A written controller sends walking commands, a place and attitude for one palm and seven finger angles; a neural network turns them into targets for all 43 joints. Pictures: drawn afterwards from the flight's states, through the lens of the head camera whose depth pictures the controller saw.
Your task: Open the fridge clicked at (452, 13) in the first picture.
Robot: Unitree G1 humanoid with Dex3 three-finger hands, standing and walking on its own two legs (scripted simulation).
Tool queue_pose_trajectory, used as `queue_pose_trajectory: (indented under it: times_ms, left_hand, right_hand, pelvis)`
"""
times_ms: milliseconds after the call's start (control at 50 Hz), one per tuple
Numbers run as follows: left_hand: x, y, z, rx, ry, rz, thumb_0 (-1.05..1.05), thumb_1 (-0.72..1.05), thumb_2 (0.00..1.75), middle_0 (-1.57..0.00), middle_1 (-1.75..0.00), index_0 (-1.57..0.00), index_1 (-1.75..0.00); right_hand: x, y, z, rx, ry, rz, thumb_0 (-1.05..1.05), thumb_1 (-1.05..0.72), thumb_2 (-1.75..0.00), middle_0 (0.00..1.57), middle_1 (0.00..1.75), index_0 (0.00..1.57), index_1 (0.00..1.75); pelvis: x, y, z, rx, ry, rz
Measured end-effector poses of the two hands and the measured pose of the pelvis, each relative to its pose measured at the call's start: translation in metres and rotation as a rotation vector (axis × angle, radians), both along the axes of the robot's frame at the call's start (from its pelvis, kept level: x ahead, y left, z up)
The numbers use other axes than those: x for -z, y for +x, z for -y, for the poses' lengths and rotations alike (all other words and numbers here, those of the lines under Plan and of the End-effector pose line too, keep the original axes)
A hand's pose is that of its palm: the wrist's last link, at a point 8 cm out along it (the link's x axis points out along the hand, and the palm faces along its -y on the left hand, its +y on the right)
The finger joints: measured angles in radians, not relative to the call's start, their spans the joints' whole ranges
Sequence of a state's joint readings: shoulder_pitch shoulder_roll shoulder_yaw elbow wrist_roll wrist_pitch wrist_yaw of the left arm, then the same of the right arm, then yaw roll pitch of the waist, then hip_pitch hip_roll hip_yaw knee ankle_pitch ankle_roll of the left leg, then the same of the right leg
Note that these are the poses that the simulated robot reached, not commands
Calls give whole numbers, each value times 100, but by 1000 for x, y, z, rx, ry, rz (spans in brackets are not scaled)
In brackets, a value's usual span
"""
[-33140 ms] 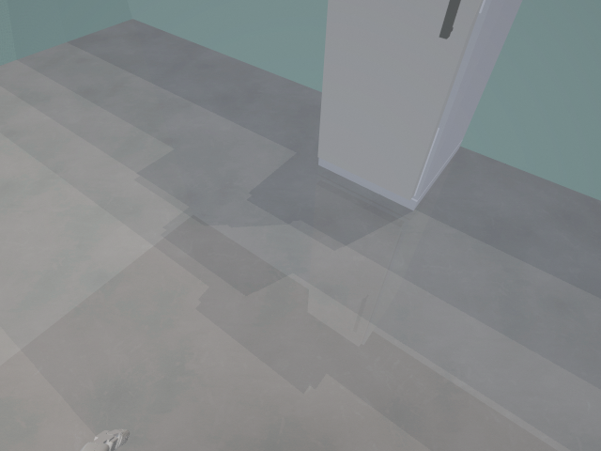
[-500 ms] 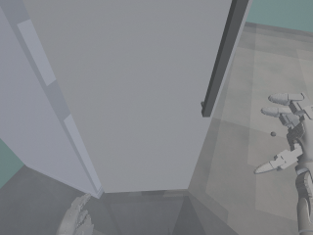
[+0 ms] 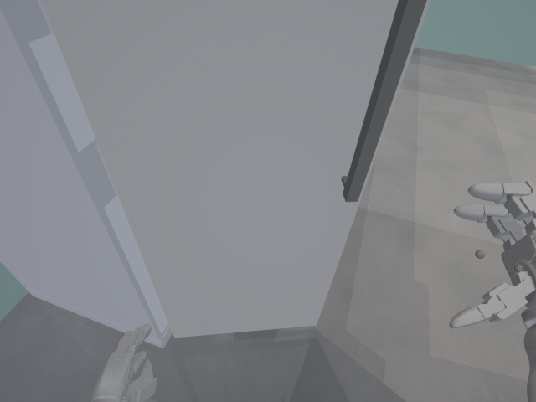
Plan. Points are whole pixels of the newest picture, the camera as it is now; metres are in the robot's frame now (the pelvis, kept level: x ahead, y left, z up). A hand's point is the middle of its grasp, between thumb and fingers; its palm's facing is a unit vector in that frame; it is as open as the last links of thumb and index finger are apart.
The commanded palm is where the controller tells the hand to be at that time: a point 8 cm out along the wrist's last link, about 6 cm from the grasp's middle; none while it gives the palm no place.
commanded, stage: draw the hand back to the body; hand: right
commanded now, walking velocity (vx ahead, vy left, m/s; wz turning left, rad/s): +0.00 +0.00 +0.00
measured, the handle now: (378, 84) +0.50 -0.16 +0.26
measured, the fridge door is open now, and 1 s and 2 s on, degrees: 65 65 65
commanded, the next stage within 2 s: step back with the hand held close in 1.70 s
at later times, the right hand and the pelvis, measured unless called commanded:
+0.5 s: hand (501, 262) +0.24 -0.26 +0.18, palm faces +0.24 +0.97 -0.02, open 14.7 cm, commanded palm +0.20 -0.30 +0.18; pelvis +0.02 -0.01 +0.01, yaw +0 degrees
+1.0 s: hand (518, 280) +0.22 -0.27 +0.17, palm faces +0.43 +0.84 -0.33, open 12.0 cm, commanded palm +0.17 -0.31 +0.19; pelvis +0.02 -0.01 +0.02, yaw +1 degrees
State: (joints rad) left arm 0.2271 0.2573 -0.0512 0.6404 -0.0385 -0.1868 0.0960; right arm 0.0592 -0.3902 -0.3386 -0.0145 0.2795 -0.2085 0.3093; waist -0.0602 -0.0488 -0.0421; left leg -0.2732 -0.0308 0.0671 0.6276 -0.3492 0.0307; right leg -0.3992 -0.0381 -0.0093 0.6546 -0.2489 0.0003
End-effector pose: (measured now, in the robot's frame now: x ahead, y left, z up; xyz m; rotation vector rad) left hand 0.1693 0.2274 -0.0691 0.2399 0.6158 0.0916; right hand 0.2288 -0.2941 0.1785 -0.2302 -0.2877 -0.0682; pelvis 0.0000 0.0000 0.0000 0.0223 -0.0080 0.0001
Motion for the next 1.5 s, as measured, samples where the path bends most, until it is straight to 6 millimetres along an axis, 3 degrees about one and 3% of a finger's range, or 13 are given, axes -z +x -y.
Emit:
queue_pose_trajectory:
  times_ms: [140, 240, 380, 460, 540, 660, 780, 1000, 1380, 1500]
  left_hand:
    - [2, -2, -3, -20, 6, -7, 1, 91, 90, -20, -30, -20, -30]
    - [-4, 6, 4, -46, -26, 24, 1, 91, 90, -20, -30, -20, -30]
    - [-21, 36, 26, 14, -59, 114, 1, 91, 90, -20, -30, -20, -30]
    - [-28, 48, 35, 46, -62, 129, 1, 91, 90, -20, -30, -20, -30]
    - [-32, 54, 40, 66, -59, 137, 1, 91, 90, -20, -30, -20, -30]
    - [-34, 50, 40, 78, -45, 137, 1, 91, 90, -20, -30, -20, -30]
    - [-25, 33, 30, 70, -19, 61, 1, 91, 90, -20, -30, -20, -30]
    - [-6, 5, 15, 7, 15, -87, 1, 91, 90, -20, -30, -20, -30]
    - [-22, 41, 26, 21, 4, -30, 1, 91, 90, -20, -30, -20, -30]
    - [-23, 47, 30, 37, 8, -35, 1, 91, 90, -20, -30, -20, -30]
  right_hand:
    - [2, 9, -2, -29, 6, -6, -1, 55, -20, 26, 115, 25, 115]
    - [11, 11, 8, 48, 237, -124, -2, 55, -20, 26, 115, 26, 115]
    - [3, -8, 0, 129, 215, -200, -2, 55, -20, 25, 115, 25, 115]
    - [0, -18, 7, 147, 230, -188, -2, 55, -20, 25, 115, 25, 115]
    - [2, -24, 15, 183, 234, -206, -1, 55, -20, 25, 115, 25, 115]
    - [-2, -29, 9, 180, 186, -199, -1, 50, -22, 25, 112, 25, 112]
    - [-6, -41, 16, 345, -13, -137, -1, 36, -29, 25, 103, 24, 104]
    - [-4, -49, 17, 396, -98, -107, -1, -1, -47, 24, 82, 23, 82]
    - [-6, -48, 29, 418, -127, -123, 1, -69, -80, 22, 42, 21, 42]
    - [-3, -47, 32, 436, -113, -133, 1, -82, -86, 21, 34, 21, 35]
  pelvis:
    - [1, 5, 3, -7, -3, -14]
    - [-4, 12, 6, -10, -7, -7]
    - [-8, 19, 11, -6, -11, 11]
    - [-9, 18, 10, 1, -11, 23]
    - [-10, 16, 9, 11, -8, 36]
    - [-12, 12, 8, 14, -7, 52]
    - [-16, 9, 8, -2, -6, 65]
    - [-20, 16, 13, -14, -12, 86]
    - [-22, 31, 18, -26, -14, 80]
    - [-22, 33, 19, -21, -14, 79]
